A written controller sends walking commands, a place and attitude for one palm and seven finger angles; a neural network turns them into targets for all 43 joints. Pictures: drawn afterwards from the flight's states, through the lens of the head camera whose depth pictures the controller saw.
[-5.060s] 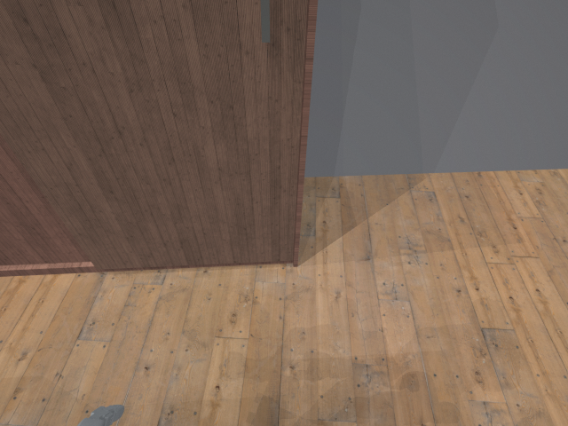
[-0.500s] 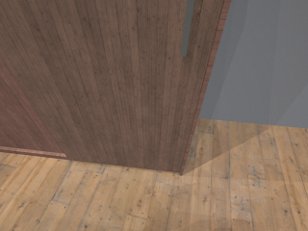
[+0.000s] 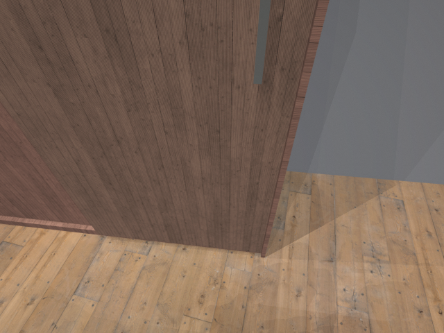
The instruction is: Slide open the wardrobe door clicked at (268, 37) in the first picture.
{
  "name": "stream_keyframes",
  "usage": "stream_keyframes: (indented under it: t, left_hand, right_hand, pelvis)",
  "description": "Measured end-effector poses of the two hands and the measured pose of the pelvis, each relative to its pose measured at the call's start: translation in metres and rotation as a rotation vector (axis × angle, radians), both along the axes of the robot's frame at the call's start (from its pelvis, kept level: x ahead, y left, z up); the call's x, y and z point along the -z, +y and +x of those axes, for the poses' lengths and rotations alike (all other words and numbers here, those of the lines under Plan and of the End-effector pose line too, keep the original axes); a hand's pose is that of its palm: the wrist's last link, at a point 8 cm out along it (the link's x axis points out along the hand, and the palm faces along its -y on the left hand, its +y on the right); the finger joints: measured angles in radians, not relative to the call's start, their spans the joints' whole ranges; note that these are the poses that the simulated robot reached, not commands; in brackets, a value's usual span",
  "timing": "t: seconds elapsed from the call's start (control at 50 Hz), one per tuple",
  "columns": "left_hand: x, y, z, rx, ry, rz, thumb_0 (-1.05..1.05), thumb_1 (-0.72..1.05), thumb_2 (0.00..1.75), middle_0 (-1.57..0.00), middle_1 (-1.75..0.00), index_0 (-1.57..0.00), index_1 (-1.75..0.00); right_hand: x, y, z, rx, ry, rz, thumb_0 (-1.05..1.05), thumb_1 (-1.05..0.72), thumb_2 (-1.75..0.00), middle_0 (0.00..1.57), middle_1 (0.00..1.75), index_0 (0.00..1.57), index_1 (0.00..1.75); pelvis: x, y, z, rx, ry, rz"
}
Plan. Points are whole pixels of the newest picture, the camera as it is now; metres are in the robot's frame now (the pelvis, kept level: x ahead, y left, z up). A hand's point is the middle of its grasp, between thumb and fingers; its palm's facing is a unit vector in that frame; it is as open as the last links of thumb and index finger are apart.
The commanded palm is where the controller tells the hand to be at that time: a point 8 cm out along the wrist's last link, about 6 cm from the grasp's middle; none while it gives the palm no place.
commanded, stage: look again from close up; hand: right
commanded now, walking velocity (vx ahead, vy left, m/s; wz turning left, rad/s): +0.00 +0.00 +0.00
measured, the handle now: (262, 29) +0.58 -0.04 +0.28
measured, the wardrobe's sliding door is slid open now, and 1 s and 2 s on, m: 0.00 0.00 0.00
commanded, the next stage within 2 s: shuffle to correct the standing spot in 0.36 s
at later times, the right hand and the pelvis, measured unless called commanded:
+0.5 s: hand out of the picture +0.01 -0.21 -0.17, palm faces -0.02 +0.97 -0.25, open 7.4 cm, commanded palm none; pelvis -0.01 +0.00 +0.01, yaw +0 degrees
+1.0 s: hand out of the picture -0.06 -0.09 -0.18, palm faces +0.12 +0.99 -0.12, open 7.4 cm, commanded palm none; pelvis +0.05 +0.05 +0.00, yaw -4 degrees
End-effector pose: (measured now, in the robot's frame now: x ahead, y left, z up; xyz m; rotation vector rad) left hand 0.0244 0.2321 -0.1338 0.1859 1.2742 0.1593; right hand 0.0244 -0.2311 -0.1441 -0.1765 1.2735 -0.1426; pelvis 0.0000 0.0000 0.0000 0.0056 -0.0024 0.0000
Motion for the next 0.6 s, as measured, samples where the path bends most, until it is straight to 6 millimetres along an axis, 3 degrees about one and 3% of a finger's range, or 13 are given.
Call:
stream_keyframes:
  t: [0.12,0.28,0.5,0.6]
  left_hand:
    - [-0.007,0.009,0.020,0.018,-0.037,0.029,0.00,0.91,0.90,-0.20,-0.29,-0.20,-0.30]
    - [-0.013,0.018,0.035,0.044,-0.062,0.053,0.00,0.91,0.90,-0.20,-0.29,-0.20,-0.30]
    - [-0.015,0.026,0.034,0.059,-0.048,0.058,0.00,0.91,0.90,-0.20,-0.29,-0.20,-0.30]
    - [-0.010,0.021,0.024,0.046,-0.018,0.036,0.00,0.91,0.90,-0.20,-0.29,-0.20,-0.30]
  right_hand:
    - [-0.002,-0.011,0.004,-0.008,0.001,-0.012,0.00,-0.91,-0.90,0.20,0.30,0.19,0.30]
    - [-0.005,-0.022,-0.005,-0.009,0.025,-0.028,0.00,-0.91,-0.90,0.20,0.30,0.20,0.30]
    - [-0.009,-0.027,-0.022,-0.009,0.067,-0.042,0.00,-0.91,-0.90,0.20,0.30,0.20,0.30]
    - [-0.006,-0.017,-0.031,-0.003,0.100,-0.030,0.00,-0.91,-0.90,0.20,0.30,0.19,0.30]
  pelvis:
    - [-0.001,-0.002,0.001,-0.003,-0.006,0.001]
    - [-0.003,-0.003,-0.002,0.000,-0.009,0.000]
    - [-0.006,-0.001,-0.007,0.002,-0.008,-0.004]
    - [-0.005,0.003,-0.004,0.008,-0.001,-0.013]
